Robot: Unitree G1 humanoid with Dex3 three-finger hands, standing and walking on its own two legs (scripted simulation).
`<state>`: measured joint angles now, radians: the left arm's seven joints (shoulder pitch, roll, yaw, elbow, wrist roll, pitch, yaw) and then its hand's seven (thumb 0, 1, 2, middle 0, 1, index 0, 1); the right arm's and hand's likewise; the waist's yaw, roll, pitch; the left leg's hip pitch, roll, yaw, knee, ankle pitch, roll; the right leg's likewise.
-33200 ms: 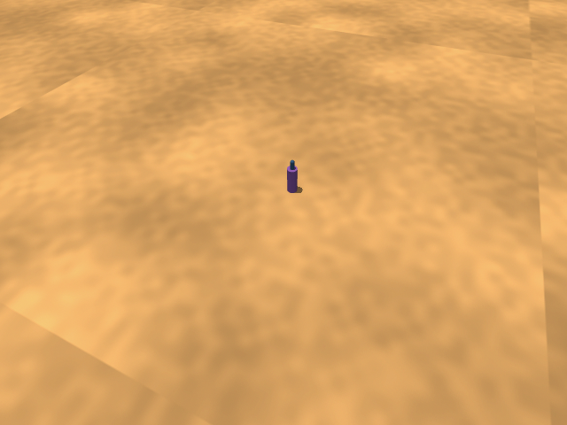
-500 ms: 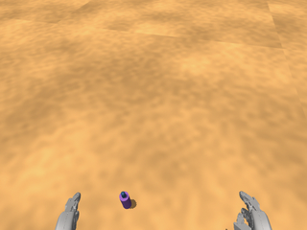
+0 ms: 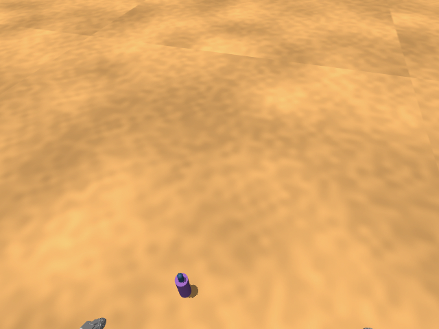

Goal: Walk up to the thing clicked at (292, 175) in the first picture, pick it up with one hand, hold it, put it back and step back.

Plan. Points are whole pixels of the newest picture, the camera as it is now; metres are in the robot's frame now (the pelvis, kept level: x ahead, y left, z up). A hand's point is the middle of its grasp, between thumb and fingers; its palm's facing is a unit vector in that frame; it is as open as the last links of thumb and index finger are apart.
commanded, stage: stand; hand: left
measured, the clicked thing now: (182, 283) +0.42 +0.19 -0.65
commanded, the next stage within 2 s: step back in 1.88 s
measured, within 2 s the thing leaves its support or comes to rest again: neither
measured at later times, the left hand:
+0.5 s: hand out of the picture +0.03 +0.26 -0.13, palm faces +0.00 -0.94 -0.34, open 7.4 cm
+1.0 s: hand out of the picture +0.02 +0.25 -0.13, palm faces -0.02 -0.94 -0.33, open 7.4 cm
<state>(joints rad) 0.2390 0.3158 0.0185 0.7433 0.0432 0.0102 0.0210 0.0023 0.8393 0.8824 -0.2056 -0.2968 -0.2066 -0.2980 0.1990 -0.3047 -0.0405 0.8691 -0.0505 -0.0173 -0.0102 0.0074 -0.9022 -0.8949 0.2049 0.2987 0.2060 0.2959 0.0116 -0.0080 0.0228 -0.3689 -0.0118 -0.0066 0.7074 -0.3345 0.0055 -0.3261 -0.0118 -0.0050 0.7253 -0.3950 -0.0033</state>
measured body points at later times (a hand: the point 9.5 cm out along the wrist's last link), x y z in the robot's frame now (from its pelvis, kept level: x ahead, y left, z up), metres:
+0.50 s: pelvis -0.02 +0.02 +0.03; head -0.02 +0.01 +0.48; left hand +0.03 +0.31 -0.11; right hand +0.06 -0.27 -0.11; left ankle +0.03 +0.12 -0.72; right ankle -0.01 -0.12 -0.72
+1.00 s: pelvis -0.01 +0.01 +0.03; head -0.01 +0.00 +0.48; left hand +0.02 +0.30 -0.11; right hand +0.05 -0.28 -0.11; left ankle +0.03 +0.12 -0.72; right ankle -0.01 -0.12 -0.72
